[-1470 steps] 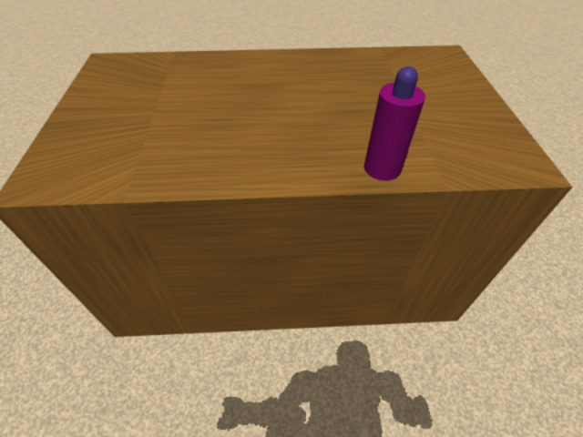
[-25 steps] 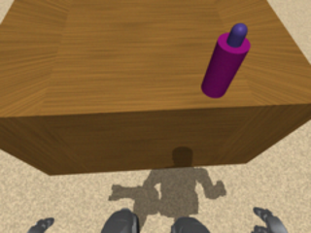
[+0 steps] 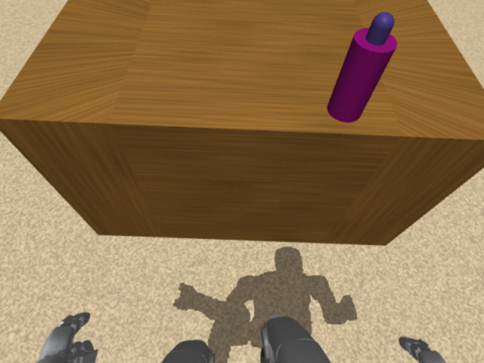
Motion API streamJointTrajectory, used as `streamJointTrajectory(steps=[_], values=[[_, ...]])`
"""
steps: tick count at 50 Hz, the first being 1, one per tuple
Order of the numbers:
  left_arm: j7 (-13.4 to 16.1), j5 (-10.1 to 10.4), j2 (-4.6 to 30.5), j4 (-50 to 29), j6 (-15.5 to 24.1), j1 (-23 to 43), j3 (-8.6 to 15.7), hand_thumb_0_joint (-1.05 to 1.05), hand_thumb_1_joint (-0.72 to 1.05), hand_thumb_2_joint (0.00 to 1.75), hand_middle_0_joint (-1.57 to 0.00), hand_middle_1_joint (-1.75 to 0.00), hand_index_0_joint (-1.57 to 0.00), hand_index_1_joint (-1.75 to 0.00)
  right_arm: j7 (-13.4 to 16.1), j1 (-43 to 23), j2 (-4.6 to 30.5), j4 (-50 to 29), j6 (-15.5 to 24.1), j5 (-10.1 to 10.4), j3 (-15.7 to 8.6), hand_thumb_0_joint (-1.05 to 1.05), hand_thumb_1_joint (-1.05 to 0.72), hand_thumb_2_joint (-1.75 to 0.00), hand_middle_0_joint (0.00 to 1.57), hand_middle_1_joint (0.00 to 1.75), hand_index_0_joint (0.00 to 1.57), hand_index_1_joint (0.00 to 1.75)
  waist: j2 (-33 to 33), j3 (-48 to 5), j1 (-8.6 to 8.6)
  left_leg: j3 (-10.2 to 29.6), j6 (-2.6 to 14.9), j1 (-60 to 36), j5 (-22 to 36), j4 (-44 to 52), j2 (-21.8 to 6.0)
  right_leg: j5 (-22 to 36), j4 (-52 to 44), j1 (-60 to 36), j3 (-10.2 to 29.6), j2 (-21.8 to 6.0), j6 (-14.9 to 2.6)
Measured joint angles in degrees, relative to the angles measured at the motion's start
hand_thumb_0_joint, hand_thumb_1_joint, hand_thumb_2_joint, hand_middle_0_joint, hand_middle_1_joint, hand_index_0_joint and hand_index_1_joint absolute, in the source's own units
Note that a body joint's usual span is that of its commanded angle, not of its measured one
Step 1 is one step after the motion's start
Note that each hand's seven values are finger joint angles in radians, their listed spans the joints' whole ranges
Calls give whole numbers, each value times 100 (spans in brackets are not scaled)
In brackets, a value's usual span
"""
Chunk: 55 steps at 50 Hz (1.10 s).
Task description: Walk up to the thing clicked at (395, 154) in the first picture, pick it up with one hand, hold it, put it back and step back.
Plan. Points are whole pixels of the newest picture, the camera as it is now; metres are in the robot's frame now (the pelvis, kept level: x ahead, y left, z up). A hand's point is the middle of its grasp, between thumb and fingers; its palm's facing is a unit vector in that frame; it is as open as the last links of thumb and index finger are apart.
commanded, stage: step back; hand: right
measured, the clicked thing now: (362, 69) +0.66 -0.25 +0.06
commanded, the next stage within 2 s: none
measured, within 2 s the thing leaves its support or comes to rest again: neither
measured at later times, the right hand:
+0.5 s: hand out of the picture -0.08 -0.31 -0.15, palm faces -0.01 +0.92 -0.39, open 7.4 cm
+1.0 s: hand out of the picture -0.22 -0.32 -0.15, palm faces +0.02 +0.92 -0.39, open 7.4 cm
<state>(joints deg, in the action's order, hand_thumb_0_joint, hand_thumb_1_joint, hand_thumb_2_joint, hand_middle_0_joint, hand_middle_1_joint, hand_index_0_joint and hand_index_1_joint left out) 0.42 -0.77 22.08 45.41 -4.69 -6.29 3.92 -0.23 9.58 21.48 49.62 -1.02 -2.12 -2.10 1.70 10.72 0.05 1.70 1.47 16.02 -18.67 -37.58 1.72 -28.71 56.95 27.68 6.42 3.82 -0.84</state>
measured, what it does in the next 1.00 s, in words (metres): walks backwards: right foot, then left foot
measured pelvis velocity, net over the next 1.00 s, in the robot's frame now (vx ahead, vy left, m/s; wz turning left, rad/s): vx -0.34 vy -0.05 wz -0.06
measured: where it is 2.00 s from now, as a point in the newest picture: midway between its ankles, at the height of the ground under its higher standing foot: outside the picture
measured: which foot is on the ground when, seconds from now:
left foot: down 0.00-0.30, up 0.32-0.58, down 0.60-0.94, up 0.96-1.00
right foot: up 0.00-0.26, down 0.28-0.62, up 0.64-0.90, down 0.92-1.00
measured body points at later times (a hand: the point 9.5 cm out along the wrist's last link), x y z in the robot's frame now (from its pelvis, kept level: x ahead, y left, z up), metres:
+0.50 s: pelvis -0.16 -0.03 +0.00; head -0.11 -0.05 +0.45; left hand -0.07 +0.28 -0.10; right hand -0.08 -0.36 -0.12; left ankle -0.16 +0.11 -0.66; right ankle -0.14 -0.16 -0.72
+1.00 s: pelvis -0.34 -0.05 +0.00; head -0.30 -0.06 +0.44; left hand -0.25 +0.26 -0.11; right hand -0.22 -0.37 -0.12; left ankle -0.24 +0.09 -0.69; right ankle -0.35 -0.17 -0.72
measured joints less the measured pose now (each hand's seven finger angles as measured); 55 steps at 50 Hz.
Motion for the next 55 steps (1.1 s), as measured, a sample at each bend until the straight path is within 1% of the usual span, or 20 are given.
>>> streamJointTrajectory(steps=[3,6,10,13,15,18,21,24,27,29,31,34,36,38,41,45,47,50,52,55], values=[[-6,37,51,91,17,-155,73,1,90,90,-20,-30,-20,-30,34,-2,-82,-12,-15,-4,36,0,-90,-90,21,30,20,30,23,-109,44,-20,-13,54,280,272,-147,-40,1029,62,190,298,29],[-32,14,93,138,47,-345,129,1,90,90,-20,-30,-20,-30,63,-92,-100,-108,-17,-5,11,0,-90,-90,21,30,20,30,15,-123,109,-95,-14,171,482,380,-285,-24,1062,-213,191,256,184],[-65,-2,119,238,54,-512,124,1,90,90,-20,-30,-20,-30,80,-259,-33,-307,-1,0,-21,0,-90,-90,21,30,20,30,-55,-69,157,-202,-76,454,652,267,-461,-27,-132,-836,12,-67,269],[-105,-9,115,348,116,-577,98,1,90,90,-20,-30,-20,-30,54,-373,81,-402,-59,14,-32,0,-90,-90,21,30,20,30,-138,-76,178,-247,-200,777,721,12,-565,405,-1517,-1402,-247,-300,165],[-107,-59,-17,465,173,-571,91,1,90,90,-20,-30,-20,-30,52,-455,220,-366,-132,61,-74,0,-90,-90,21,30,20,30,-443,-39,133,-52,-214,1004,702,-230,-703,538,-1928,-1543,-445,-164,140],[-161,-114,-121,449,160,-697,9,1,90,90,-20,-30,-20,-30,121,-362,227,-201,-245,124,-139,0,-90,-90,21,30,20,30,-383,-167,206,430,-186,1370,-656,-1378,-66,664,-1754,-1269,-394,-320,68],[-113,-140,-201,433,138,-714,-41,1,90,90,-20,-30,-20,-30,137,-161,277,-131,-214,182,-135,0,-91,-90,20,30,20,30,-330,-244,195,586,-162,1475,-844,-2481,400,920,-1920,-1148,-374,-506,74],[-53,-168,-183,306,151,-586,-43,1,90,90,-20,-30,-21,-30,146,37,287,-80,-172,163,-118,0,-91,-90,20,30,20,30,-323,-240,141,500,-199,1166,-956,-2545,425,1102,-1968,-972,-465,-587,90],[20,-157,-103,95,183,-367,-32,1,90,90,-20,-30,-21,-30,138,164,230,-10,-171,115,-98,0,-91,-90,20,30,20,30,-286,-159,78,286,-191,590,-1071,-1572,216,1216,-1871,-755,-623,-654,123],[36,-108,-26,-28,170,-188,-40,1,90,90,-20,-30,-21,-30,112,228,184,26,-131,85,-91,0,-91,-90,20,30,20,30,-229,-102,25,99,-147,122,-683,-508,76,1215,-1649,-554,-732,-732,161],[43,-58,83,-76,124,26,-33,1,90,90,-20,-30,-20,-30,99,177,53,116,-101,37,-101,0,-91,-90,20,30,20,30,57,71,63,-79,-77,-43,-86,-62,219,1202,-1335,-356,-602,-911,154],[69,-14,73,43,20,137,-21,1,90,90,-20,-30,-20,-30,5,113,-17,128,-106,1,-28,0,-90,-90,21,30,20,30,13,81,-8,-38,-10,149,5,-168,92,-11,-193,-61,-150,-379,50],[60,40,95,120,-8,118,-9,1,90,90,-20,-30,-20,-30,20,72,-71,123,-93,-20,15,0,-90,-90,21,30,20,30,-1,-2,-33,-19,-22,212,201,6,-25,-175,694,60,91,-18,4],[33,58,92,166,25,47,3,1,90,90,-20,-30,-20,-30,46,6,-72,95,-91,-25,31,0,-90,-90,21,30,20,30,-46,-77,-9,-29,-25,294,387,153,-152,-140,975,-38,66,98,39],[-17,28,74,215,83,-107,13,1,90,90,-20,-30,-20,-30,65,-145,-25,-22,-93,-48,9,0,-90,-90,21,30,20,30,-122,-125,55,-93,-55,460,602,240,-324,-186,331,-523,-105,-14,151],[-53,-17,65,386,162,-257,-5,1,90,90,-20,-30,-20,-30,50,-352,106,-178,-119,1,-1,0,-90,-90,21,30,20,30,-202,-170,130,-185,-195,831,755,31,-484,329,-1661,-1430,-362,-273,108],[-48,-79,-79,560,218,-266,-11,1,90,90,-20,-30,-20,-30,47,-465,239,-143,-171,48,-37,0,-90,-90,21,30,20,30,-538,-97,74,54,-188,994,718,-191,-640,646,-1979,-1560,-555,-77,61],[-99,-136,-138,631,228,-481,-65,1,90,90,-20,-30,-20,-30,103,-364,199,1,-267,92,-88,0,-90,-90,21,30,20,30,-398,-284,187,494,-164,1313,-633,-1307,-27,712,-1820,-1318,-476,-253,-25],[-78,-146,-175,679,239,-574,-86,1,90,90,-20,-30,-20,-30,103,-243,225,60,-245,118,-87,0,-91,-90,20,30,20,30,-338,-351,205,641,-158,1402,-749,-2057,291,861,-1924,-1264,-454,-389,-14],[-67,-177,-174,688,291,-613,-63,1,90,90,-20,-30,-21,-30,78,-13,262,157,-177,103,-87,0,-91,-90,20,30,20,30,-330,-411,191,532,-210,1181,-746,-2271,317,1024,-2015,-1175,-531,-501,-11]])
